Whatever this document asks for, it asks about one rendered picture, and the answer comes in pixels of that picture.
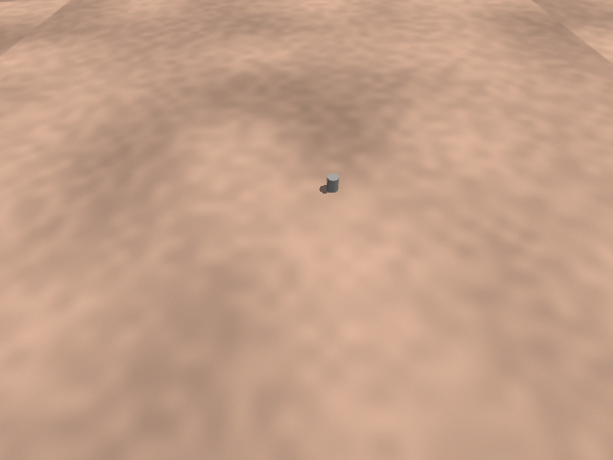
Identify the tin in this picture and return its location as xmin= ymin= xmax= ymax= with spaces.
xmin=327 ymin=173 xmax=339 ymax=193

